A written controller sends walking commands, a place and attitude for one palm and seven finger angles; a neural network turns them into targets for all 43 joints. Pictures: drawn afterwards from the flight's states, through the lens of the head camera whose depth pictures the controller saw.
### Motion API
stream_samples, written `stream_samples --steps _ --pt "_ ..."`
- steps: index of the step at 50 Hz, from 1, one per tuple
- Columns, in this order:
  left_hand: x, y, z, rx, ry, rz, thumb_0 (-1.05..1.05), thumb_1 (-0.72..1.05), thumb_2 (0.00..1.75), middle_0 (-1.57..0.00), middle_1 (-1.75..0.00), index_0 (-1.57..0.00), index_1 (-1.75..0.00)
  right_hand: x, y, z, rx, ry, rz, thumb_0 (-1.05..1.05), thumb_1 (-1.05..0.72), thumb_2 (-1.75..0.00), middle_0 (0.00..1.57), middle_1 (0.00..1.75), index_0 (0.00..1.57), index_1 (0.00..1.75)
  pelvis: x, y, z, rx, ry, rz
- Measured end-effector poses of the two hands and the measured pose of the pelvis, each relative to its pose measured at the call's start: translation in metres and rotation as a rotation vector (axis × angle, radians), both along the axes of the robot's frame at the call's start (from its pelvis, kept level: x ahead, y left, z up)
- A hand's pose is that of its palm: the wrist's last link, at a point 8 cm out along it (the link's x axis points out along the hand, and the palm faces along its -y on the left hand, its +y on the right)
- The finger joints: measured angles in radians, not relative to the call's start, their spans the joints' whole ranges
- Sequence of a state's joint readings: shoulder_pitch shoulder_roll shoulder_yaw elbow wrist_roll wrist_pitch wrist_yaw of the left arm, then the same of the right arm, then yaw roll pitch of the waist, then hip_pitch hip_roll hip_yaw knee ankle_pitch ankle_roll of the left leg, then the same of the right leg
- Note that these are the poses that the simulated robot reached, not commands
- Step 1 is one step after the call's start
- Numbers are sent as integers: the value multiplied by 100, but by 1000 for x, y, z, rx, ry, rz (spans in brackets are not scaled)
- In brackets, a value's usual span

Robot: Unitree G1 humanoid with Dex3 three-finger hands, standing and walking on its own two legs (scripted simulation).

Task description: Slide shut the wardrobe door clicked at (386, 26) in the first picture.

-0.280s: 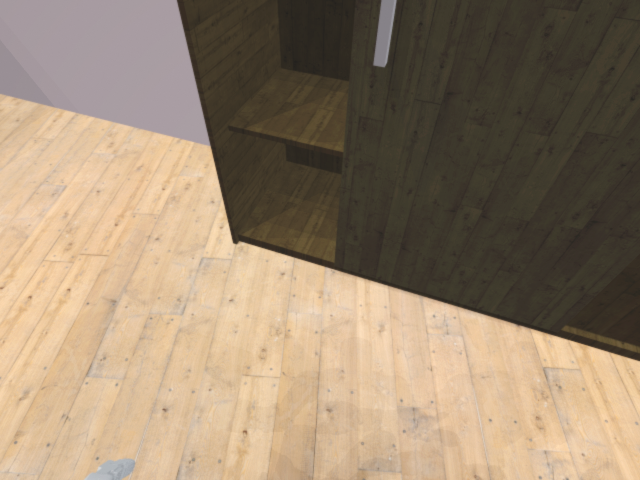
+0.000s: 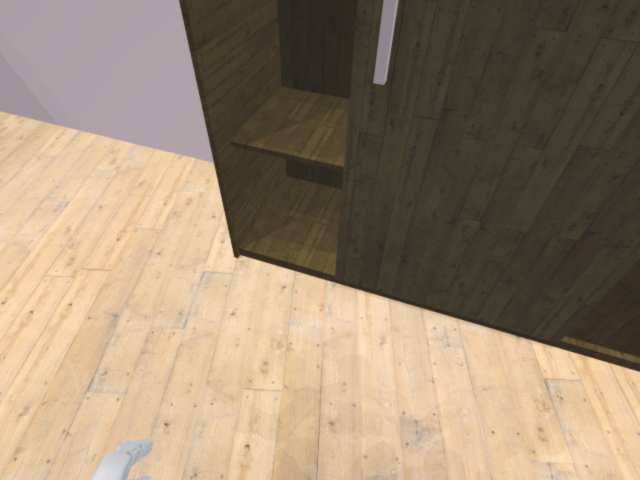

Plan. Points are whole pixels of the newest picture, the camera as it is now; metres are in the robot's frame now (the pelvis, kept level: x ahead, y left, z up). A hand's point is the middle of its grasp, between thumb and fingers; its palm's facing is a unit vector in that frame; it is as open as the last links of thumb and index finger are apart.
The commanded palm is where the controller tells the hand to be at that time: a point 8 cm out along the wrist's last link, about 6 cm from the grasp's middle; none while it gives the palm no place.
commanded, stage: stand and wait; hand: right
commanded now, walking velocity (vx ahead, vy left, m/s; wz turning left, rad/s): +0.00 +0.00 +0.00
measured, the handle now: (390, 19) +0.91 -0.09 +0.21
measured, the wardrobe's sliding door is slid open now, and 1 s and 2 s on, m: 0.42 0.42 0.42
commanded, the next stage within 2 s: look at it before walking up in 0.72 s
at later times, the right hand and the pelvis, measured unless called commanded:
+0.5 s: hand out of the picture +0.05 -0.23 -0.15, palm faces -0.03 +0.94 -0.34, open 7.4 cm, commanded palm none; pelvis -0.02 +0.02 +0.00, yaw +0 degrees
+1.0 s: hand out of the picture +0.04 -0.22 -0.15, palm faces -0.04 +0.95 -0.32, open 7.4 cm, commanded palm none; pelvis -0.03 +0.02 +0.01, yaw +0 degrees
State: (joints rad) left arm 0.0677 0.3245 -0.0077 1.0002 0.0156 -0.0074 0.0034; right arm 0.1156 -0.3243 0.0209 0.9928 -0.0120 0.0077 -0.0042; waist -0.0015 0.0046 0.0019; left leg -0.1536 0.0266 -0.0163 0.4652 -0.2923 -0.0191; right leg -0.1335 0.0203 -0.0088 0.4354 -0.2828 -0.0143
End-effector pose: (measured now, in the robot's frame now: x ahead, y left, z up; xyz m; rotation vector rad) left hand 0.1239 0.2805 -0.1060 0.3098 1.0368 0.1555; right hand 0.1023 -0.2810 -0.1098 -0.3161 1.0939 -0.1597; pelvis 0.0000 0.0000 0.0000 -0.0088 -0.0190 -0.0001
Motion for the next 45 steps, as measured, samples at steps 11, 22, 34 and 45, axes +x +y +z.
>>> stream_samples --steps 11,22,34,45 --pt "-43 18 -8 12 113 38 1 91 90 -21 -30 -21 -29 -38 5 -6 -2 93 -31 0 -90 -90 20 30 20 30 -8 10 3 2 -6 0" --pt "-81 27 -14 9 191 65 1 91 90 -21 -30 -20 -29 -59 7 -4 -15 134 -44 1 -90 -90 20 30 20 30 -18 16 4 2 -14 1" --pt "-89 25 -14 -6 181 67 1 91 90 -21 -30 -20 -29 -57 13 -3 -7 105 -29 0 -90 -90 20 30 20 30 -26 18 5 3 -14 3" --pt "-91 24 -12 -2 178 67 1 91 90 -21 -30 -20 -29 -60 14 -5 3 104 -26 0 -90 -90 20 30 20 30 -29 17 6 5 -13 4"
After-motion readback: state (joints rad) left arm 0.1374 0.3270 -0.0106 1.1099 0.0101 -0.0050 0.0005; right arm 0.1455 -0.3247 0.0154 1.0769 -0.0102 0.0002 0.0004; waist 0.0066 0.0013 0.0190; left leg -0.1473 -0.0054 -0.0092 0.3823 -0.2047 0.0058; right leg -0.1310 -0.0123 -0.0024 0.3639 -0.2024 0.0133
